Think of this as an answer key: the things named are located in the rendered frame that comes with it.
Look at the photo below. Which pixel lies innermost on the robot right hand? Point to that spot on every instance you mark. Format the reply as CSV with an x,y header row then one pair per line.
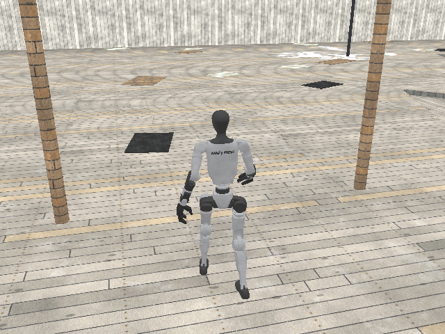
x,y
244,177

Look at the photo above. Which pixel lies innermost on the humanoid robot torso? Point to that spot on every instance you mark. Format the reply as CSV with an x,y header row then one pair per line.
x,y
222,161

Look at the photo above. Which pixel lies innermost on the robot left upper arm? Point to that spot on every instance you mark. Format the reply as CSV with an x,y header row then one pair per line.
x,y
199,148

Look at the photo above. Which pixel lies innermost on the left robot forearm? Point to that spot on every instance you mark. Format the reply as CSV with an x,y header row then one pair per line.
x,y
187,191

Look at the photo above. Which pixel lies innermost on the robot right upper arm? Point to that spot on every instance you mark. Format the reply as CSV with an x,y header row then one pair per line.
x,y
246,155

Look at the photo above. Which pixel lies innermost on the right robot forearm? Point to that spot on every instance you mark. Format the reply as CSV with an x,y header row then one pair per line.
x,y
251,175

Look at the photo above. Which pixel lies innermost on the robot left hand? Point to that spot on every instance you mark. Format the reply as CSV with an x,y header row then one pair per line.
x,y
180,213

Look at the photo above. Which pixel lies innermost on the robot left shin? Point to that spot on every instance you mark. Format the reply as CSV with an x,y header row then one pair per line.
x,y
204,246

